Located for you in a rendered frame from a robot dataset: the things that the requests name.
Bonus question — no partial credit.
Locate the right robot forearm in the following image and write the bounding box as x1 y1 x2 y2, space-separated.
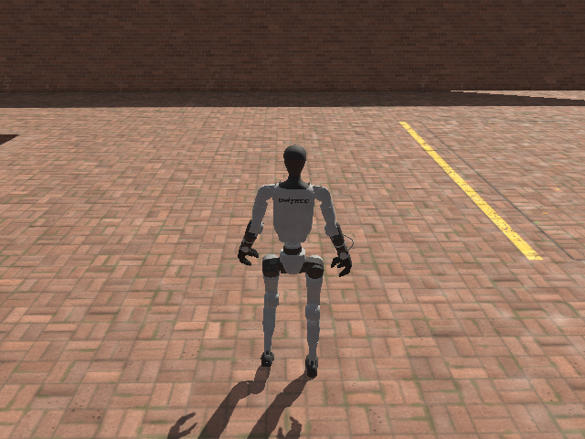
330 222 349 260

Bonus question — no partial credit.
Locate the robot right upper arm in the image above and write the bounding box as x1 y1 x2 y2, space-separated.
313 185 339 237

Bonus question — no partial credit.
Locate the robot right foot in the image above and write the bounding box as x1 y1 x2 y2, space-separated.
305 354 318 378

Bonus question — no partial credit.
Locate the right robot hand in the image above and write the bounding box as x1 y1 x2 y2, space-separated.
331 254 352 277

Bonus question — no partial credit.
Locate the robot left upper arm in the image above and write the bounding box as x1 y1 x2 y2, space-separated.
249 184 275 234

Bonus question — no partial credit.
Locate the robot right thigh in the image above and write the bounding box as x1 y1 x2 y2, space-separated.
305 255 324 321

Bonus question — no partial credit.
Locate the left robot forearm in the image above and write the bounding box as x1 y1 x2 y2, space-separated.
240 220 258 252

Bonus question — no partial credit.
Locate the left robot hand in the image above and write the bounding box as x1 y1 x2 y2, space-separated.
238 247 259 266

